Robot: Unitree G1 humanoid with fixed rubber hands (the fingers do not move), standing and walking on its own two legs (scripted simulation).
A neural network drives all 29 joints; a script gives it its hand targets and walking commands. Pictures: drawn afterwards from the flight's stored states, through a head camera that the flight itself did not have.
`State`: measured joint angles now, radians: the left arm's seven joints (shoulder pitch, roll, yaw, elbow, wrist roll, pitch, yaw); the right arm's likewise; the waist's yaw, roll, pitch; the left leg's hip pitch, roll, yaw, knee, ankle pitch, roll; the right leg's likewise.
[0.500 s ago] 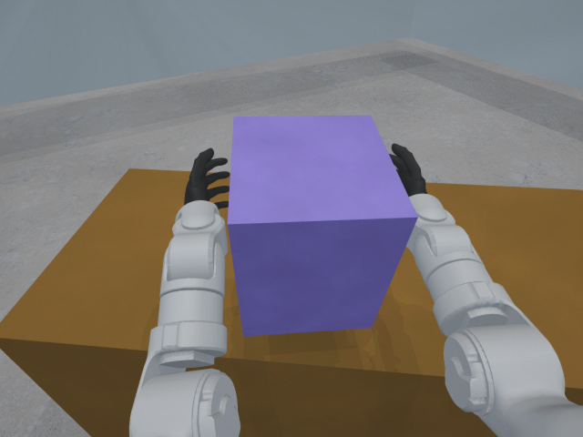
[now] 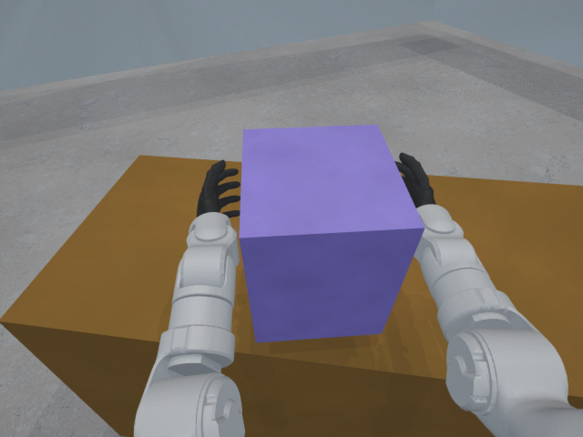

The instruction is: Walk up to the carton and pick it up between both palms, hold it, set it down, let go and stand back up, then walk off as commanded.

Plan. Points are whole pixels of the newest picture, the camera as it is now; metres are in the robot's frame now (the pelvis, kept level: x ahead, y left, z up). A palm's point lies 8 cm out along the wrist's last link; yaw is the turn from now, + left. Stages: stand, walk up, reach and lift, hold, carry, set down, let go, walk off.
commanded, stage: set down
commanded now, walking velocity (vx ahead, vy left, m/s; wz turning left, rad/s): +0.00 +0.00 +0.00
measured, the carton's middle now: (315, 236) +0.40 +0.01 +0.09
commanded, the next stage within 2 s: none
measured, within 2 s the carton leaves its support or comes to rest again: neither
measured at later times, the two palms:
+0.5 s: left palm (215, 230) +0.38 +0.16 +0.12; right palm (408, 208) +0.43 -0.13 +0.12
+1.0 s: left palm (222, 244) +0.38 +0.15 +0.10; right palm (411, 220) +0.43 -0.14 +0.10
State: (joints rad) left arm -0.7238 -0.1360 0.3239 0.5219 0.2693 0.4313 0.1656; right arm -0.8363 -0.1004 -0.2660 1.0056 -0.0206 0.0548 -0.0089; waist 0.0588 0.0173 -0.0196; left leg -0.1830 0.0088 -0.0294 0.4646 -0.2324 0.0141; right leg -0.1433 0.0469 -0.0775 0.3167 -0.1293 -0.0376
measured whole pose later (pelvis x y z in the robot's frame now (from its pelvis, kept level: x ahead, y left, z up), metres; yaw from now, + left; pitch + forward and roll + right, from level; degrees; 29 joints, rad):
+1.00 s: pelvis +0.01 -0.01 +0.00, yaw +0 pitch +3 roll -2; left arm -0.64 -0.16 0.32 0.62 0.28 0.24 0.19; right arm -0.81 -0.10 -0.32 1.08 -0.12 -0.07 0.04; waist 0.10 0.02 -0.05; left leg -0.27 0.02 -0.03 0.45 -0.23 0.00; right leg -0.23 0.06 -0.08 0.30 -0.12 -0.05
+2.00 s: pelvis +0.01 -0.01 +0.00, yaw -1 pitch +4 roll -2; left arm -0.61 -0.17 0.32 0.68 0.30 0.09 0.20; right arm -0.77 -0.09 -0.38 1.09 -0.19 -0.16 0.06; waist 0.11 0.02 -0.05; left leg -0.30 0.02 -0.03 0.45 -0.22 0.00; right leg -0.26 0.06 -0.08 0.30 -0.12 -0.05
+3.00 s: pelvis -0.02 -0.03 +0.00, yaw -1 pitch +8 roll -1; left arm -0.44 -0.10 0.23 0.63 0.02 0.03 0.27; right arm -0.69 -0.26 -0.03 1.11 0.21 -0.16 0.07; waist 0.11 0.02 -0.09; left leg -0.43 0.03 -0.03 0.45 -0.17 -0.01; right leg -0.42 0.06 -0.08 0.36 -0.09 -0.08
